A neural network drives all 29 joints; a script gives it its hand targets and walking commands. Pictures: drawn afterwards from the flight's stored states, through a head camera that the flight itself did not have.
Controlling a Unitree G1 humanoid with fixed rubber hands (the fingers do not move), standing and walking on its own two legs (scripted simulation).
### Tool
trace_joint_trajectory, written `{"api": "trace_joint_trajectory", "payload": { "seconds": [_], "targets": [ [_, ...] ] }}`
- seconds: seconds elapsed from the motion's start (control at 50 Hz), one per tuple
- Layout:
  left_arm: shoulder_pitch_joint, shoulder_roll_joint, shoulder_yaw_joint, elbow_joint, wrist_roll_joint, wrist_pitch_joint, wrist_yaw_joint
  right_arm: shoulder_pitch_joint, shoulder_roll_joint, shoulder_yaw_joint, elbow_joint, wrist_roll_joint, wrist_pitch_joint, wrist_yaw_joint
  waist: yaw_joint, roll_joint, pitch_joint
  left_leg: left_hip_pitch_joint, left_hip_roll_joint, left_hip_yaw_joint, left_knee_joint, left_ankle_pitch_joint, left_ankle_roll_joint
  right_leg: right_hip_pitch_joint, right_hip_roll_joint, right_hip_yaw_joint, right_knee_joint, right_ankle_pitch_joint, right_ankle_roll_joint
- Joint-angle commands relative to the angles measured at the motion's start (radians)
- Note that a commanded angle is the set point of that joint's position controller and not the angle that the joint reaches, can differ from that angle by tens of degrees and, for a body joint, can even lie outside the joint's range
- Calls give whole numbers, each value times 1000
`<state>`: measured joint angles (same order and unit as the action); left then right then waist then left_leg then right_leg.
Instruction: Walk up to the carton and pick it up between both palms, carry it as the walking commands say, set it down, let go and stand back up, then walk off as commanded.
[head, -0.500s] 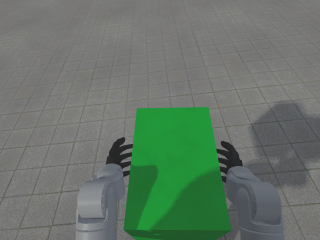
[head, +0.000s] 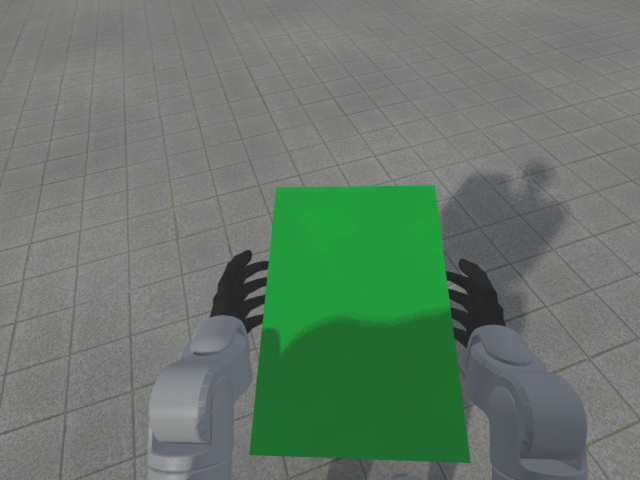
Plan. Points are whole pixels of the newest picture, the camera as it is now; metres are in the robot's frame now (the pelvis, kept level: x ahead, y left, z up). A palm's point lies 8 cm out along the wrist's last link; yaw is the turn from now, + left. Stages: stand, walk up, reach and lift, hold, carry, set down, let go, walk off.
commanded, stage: carry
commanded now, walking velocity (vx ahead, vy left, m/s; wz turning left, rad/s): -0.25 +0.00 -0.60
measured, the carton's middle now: (353, 335) +0.31 -0.01 +0.02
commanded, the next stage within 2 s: none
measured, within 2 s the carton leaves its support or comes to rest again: neither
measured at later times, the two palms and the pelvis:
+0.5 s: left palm (367, 417) +0.19 -0.01 +0.11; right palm out of the picture +0.11 -0.27 +0.11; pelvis -0.11 -0.06 +0.02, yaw -16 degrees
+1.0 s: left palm out of the picture +0.08 -0.11 +0.10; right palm out of the picture -0.04 -0.35 +0.09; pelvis -0.22 -0.10 +0.02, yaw -28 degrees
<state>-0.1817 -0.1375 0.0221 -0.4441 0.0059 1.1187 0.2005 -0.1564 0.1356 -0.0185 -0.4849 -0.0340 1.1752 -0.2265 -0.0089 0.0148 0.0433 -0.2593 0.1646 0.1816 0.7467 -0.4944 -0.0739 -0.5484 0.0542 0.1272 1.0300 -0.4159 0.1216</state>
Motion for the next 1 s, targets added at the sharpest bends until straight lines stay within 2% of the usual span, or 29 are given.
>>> {"api": "trace_joint_trajectory", "payload": {
  "seconds": [0.0, 0.02, 0.04, 0.06, 0.1, 0.12, 0.14, 0.24, 0.26, 0.32, 0.34, 0.36, 0.38, 0.4, 0.42, 0.44, 0.48, 0.54, 0.6, 0.62, 0.64, 0.66, 0.68, 0.7, 0.74, 0.78, 0.8, 0.88, 0.98],
  "targets": [
    [-285, -871, -526, -129, -229, 35, -136, -314, 861, 540, -88, 280, -19, 165, 61, 179, -436, 224, 116, 32, 216, 756, 52, 171, -40, -54, -543, 384, -62],
    [-275, -851, -523, -98, -230, 49, -138, -284, 849, 532, -56, 262, -7, 163, 42, -105, -371, -63, 17, 5, 322, 101, -13, 328, -170, 183, -510, 1024, -67],
    [-249, -827, -500, -48, -228, 56, -144, -296, 852, 537, -59, 259, -3, 164, 35, -423, -358, -302, -111, -33, 456, -334, -58, 459, -302, 442, -494, 1567, -114],
    [-252, -819, -493, -54, -221, 57, -149, -343, 872, 548, -39, 269, 4, 168, 31, -384, -378, -296, -121, -163, 518, -354, -47, 428, -330, 533, -540, 1481, -139],
    [-323, -867, -483, -75, -228, 47, -158, -412, 936, 564, -29, 294, -8, 171, 23, -221, -327, -225, -163, -175, 514, -240, -29, 307, -233, 465, -656, 1044, -22],
    [-333, -920, -479, -74, -234, 34, -172, -483, 969, 599, -84, 318, -28, 175, 17, -250, -351, -199, -172, -162, 474, -151, -11, 320, -194, 386, -707, 752, 27],
    [-357, -959, -502, -90, -245, 22, -183, -508, 982, 604, -116, 316, -48, 174, 9, -236, -381, -206, -172, -166, 438, -82, 6, 366, -173, 329, -686, 679, 36],
    [-311, -1008, -499, -118, -245, -37, -194, -556, 1055, 671, -219, 373, -95, 169, 3, -351, -529, 20, -285, -58, 53, -38, 19, 457, -75, 256, -803, 657, 180],
    [-334, -995, -498, -146, -245, -50, -192, -606, 1060, 683, -261, 394, -107, 166, 6, -366, -546, 94, -286, -50, -57, -1, 37, 445, -68, 257, -825, 624, 156],
    [-266, -970, -543, -178, -246, -45, -177, -452, 1022, 639, -232, 363, -101, 164, 2, -276, -555, 374, -258, 38, -407, 75, 63, 350, -16, 181, -792, 664, 191],
    [-290, -939, -563, -191, -250, -41, -167, -374, 1024, 616, -160, 343, -90, 165, -4, -205, -573, 511, -173, 0, -471, 170, 95, 273, 25, 146, -713, 621, 213],
    [-290, -945, -589, -208, -259, -34, -167, -372, 1007, 617, -183, 341, -87, 170, -3, 50, -590, 570, -7, -117, -464, 320, 153, 184, 78, 75, -464, 274, 178],
    [-302, -920, -596, -209, -253, -22, -158, -371, 969, 593, -161, 326, -80, 176, 17, 360, -530, 454, 259, -321, -377, 554, 263, 38, 94, 4, -59, -40, 73],
    [-336, -913, -598, -238, -255, -21, -154, -383, 964, 589, -182, 324, -74, 182, 45, 319, -467, 272, 340, -263, -396, 645, 291, 8, 42, 9, 226, -113, 23],
    [-338, -910, -592, -201, -235, -7, -144, -351, 937, 569, -157, 309, -52, 192, 53, 238, -400, 196, 322, -167, -351, 715, 277, -26, 12, -27, 277, -60, -22],
    [-381, -923, -600, -227, -243, -1, -145, -366, 939, 563, -163, 313, -43, 200, 57, 201, -338, 101, 322, -86, -334, 580, 253, -59, -36, -67, 306, -2, -39],
    [-409, -934, -570, -180, -241, 28, -144, -442, 956, 572, -130, 329, -28, 206, 53, 153, -251, 91, 196, 29, -248, 645, 197, -80, -51, -94, 186, 10, -54],
    [-386, -940, -567, -120, -257, 55, -147, -438, 912, 538, -164, 298, -16, 184, 41, 191, -318, 276, 151, 33, -98, 1012, 151, -62, 7, -183, -73, 30, -60],
    [-364, -898, -536, -100, -241, 69, -139, -373, 904, 522, -100, 275, 3, 167, 34, 163, -384, 301, 158, 27, 6, 985, 133, 45, 10, -173, -328, 69, -89],
    [-325, -886, -529, -82, -232, 77, -135, -333, 885, 508, -83, 270, 9, 165, 40, 156, -403, 270, 156, 41, 50, 898, 103, 113, 0, -165, -449, 141, -88],
    [-320, -885, -509, -70, -223, 75, -141, -378, 878, 526, -100, 282, 8, 164, 38, 39, -396, 206, 124, 58, 106, 702, 62, 184, -9, -117, -554, 362, -86],
    [-312, -890, -502, -62, -221, 76, -140, -385, 881, 526, -96, 291, 7, 166, 34, -58, -392, 8, 62, 50, 180, 337, 14, 323, -91, 21, -540, 768, -116],
    [-332, -882, -503, -83, -227, 72, -143, -404, 907, 544, -96, 298, 8, 170, 29, -321, -407, -261, -58, 28, 322, -247, -43, 488, -266, 309, -527, 1228, -157],
    [-310, -879, -508, -60, -224, 67, -144, -409, 901, 539, -80, 298, 7, 175, 25, -292, -432, -254, -71, -101, 366, -267, -35, 445, -309, 397, -552, 1193, -196],
    [-366, -915, -529, -104, -243, 63, -153, -407, 959, 544, -41, 305, -3, 178, 28, -169, -448, -253, -90, -128, 389, -206, -22, 429, -315, 361, -600, 921, -147],
    [-431, -949, -544, -186, -256, 25, -162, -463, 1018, 588, -64, 343, -23, 198, 27, -207, -444, -211, -126, -133, 365, -105, 7, 364, -264, 320, -666, 588, -148],
    [-444, -986, -554, -194, -267, 13, -173, -498, 1048, 607, -96, 354, -43, 200, 21, -205, -433, -247, -135, -125, 360, -71, 5, 391, -238, 290, -690, 546, -104],
    [-419, -1009, -533, -161, -258, -22, -182, -614, 1085, 653, -190, 405, -84, 189, 28, -160, -532, -164, -155, -132, 197, -28, 32, 465, -238, 282, -703, 450, -157],
    [-383, -932, -540, -129, -237, -8, -165, -486, 1031, 602, -72, 355, -54, 179, 31, -241, -527, 89, -204, -82, -169, -39, 72, 330, -198, 284, -834, 185, -171]
  ]
}}
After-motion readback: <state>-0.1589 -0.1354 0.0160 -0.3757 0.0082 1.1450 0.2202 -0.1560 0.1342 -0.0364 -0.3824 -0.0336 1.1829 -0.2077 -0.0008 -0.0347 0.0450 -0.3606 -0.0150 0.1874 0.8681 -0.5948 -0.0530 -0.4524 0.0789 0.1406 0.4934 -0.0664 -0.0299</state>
